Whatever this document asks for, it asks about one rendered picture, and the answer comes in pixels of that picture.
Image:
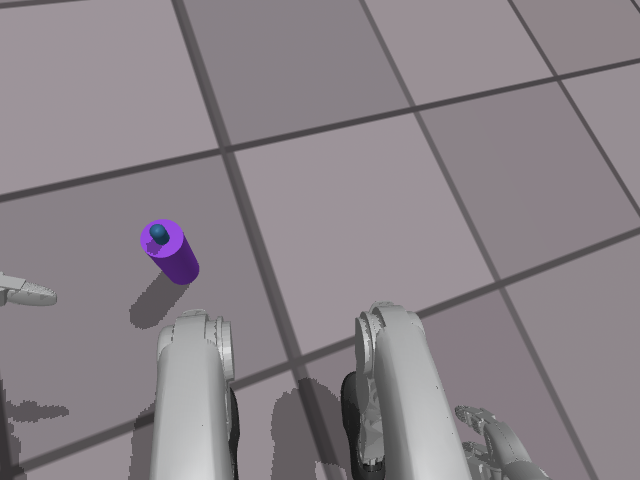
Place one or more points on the left robot hand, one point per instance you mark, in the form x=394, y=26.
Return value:
x=18, y=291

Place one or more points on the right robot hand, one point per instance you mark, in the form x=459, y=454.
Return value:
x=502, y=444

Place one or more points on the right robot arm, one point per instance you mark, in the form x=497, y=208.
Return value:
x=523, y=470

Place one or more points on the right robot foot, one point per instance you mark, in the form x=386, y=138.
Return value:
x=351, y=423

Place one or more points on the bottle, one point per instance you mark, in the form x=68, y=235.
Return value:
x=165, y=243

